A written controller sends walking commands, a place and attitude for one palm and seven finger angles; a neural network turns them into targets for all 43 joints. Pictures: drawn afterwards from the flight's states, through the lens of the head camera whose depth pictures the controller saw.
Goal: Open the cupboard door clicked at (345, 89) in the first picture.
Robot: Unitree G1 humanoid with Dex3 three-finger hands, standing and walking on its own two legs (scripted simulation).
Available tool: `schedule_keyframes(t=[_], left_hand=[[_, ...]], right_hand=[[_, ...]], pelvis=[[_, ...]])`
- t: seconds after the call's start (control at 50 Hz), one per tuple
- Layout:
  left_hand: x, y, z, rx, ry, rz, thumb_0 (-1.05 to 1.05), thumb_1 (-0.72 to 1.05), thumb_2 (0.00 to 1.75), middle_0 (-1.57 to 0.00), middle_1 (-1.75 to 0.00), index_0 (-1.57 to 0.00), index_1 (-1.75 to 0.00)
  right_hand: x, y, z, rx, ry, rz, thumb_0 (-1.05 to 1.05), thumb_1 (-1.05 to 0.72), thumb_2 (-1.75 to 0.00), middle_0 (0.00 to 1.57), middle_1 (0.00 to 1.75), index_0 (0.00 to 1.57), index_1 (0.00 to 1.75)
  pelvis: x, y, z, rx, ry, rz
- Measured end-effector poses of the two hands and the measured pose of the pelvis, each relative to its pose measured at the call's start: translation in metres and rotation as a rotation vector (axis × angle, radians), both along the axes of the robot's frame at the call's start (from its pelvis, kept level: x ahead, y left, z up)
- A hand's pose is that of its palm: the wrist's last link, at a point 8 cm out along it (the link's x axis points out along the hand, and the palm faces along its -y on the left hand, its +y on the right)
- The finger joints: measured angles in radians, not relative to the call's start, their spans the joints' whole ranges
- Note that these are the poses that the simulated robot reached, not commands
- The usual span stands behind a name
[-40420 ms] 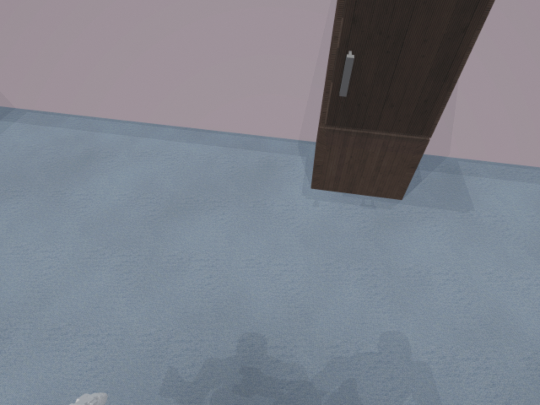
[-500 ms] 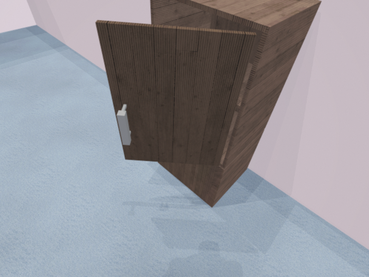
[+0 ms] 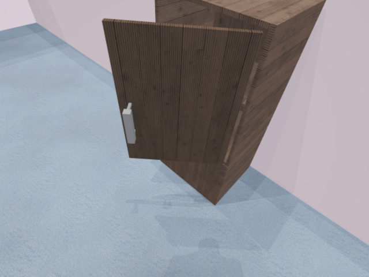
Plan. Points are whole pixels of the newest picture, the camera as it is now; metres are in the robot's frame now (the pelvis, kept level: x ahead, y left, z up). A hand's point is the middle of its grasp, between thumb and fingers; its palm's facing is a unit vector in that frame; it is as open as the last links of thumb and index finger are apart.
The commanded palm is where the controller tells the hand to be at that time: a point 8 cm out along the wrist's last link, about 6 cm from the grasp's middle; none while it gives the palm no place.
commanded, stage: look again from close up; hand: left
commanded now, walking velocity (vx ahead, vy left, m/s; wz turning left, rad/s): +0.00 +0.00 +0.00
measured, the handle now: (130, 123) +0.63 +0.24 -0.10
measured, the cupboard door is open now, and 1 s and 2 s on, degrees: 40 40 40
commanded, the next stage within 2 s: shuffle to correct the standing spot in 0.42 s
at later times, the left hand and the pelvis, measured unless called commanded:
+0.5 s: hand out of the picture +0.00 +0.18 -0.18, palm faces -0.01 -0.98 -0.21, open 7.4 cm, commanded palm none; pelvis +0.00 -0.01 +0.00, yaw -1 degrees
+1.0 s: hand out of the picture +0.03 +0.18 -0.19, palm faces -0.02 -0.99 -0.12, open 7.4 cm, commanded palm none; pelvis +0.06 +0.03 -0.01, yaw -3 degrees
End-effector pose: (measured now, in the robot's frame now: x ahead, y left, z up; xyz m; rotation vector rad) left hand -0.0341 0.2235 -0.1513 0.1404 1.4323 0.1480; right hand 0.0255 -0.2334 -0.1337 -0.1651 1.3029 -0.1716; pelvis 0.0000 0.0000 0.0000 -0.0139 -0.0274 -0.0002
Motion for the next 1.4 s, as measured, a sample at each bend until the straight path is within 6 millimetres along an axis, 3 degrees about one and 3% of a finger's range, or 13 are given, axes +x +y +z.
schedule_keyframes(t=[0.62, 0.76, 0.9, 0.98, 1.1, 1.2, 1.3, 1.4], left_hand=[[0.033, 0.002, 0.006, 0.031, -0.055, -0.038, 0.0, 0.91, 0.9, -0.2, -0.3, -0.2, -0.3], [0.031, -0.008, -0.001, -0.007, -0.033, -0.005, 0.0, 0.91, 0.9, -0.2, -0.3, -0.2, -0.3], [0.032, 0.0, -0.019, -0.063, 0.039, 0.029, 0.0, 0.91, 0.9, -0.2, -0.3, -0.2, -0.3], [0.057, 0.01, -0.015, -0.069, 0.058, -0.02, 0.01, 0.91, 0.9, -0.2, -0.3, -0.2, -0.3], [0.129, 0.026, -0.005, -0.043, -0.054, -0.039, 0.02, 0.92, 0.9, -0.2, -0.3, -0.2, -0.3], [0.173, 0.037, 0.0, -0.013, -0.132, -0.015, 0.02, 0.93, 0.9, -0.2, -0.3, -0.2, -0.3], [0.199, 0.032, 0.0, -0.012, -0.153, -0.015, 0.01, 0.92, 0.9, -0.19, -0.3, -0.19, -0.3], [0.215, 0.018, 0.0, -0.021, -0.154, -0.035, 0.01, 0.92, 0.9, -0.19, -0.3, -0.19, -0.3]], right_hand=[[-0.015, -0.021, 0.0, -0.014, 0.042, -0.025, 0.0, -0.9, -0.9, 0.2, 0.3, 0.2, 0.3], [-0.015, -0.009, -0.007, 0.004, 0.068, -0.029, 0.0, -0.91, -0.9, 0.2, 0.3, 0.2, 0.3], [-0.004, 0.017, -0.009, -0.01, 0.075, -0.051, 0.0, -0.91, -0.9, 0.2, 0.3, 0.2, 0.3], [-0.006, 0.038, -0.004, -0.008, 0.072, -0.095, 0.0, -0.91, -0.9, 0.2, 0.3, 0.2, 0.3], [-0.022, 0.071, 0.006, 0.026, 0.172, -0.125, 0.0, -0.9, -0.9, 0.2, 0.3, 0.2, 0.3], [-0.023, 0.09, 0.008, 0.052, 0.25, -0.126, 0.0, -0.9, -0.9, 0.2, 0.3, 0.2, 0.3], [-0.008, 0.092, 0.004, 0.06, 0.257, -0.139, 0.0, -0.9, -0.9, 0.2, 0.3, 0.2, 0.3], [0.015, 0.078, -0.002, 0.054, 0.222, -0.146, 0.0, -0.9, -0.9, 0.21, 0.3, 0.2, 0.3]], pelvis=[[0.005, -0.01, 0.002, 0.005, 0.0, -0.012], [0.02, -0.007, -0.003, -0.006, 0.002, -0.023], [0.047, 0.014, -0.013, -0.012, -0.003, -0.033], [0.059, 0.025, -0.008, -0.007, -0.001, -0.058], [0.078, 0.034, 0.002, -0.013, 0.014, -0.039], [0.091, 0.035, 0.005, -0.024, 0.014, -0.007], [0.102, 0.033, 0.004, -0.027, 0.012, 0.002], [0.108, 0.026, 0.001, -0.022, 0.016, -0.001]])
